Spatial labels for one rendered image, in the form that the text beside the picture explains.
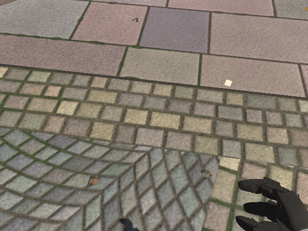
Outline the robot right hand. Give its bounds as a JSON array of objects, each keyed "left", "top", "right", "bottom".
[{"left": 236, "top": 176, "right": 308, "bottom": 231}]

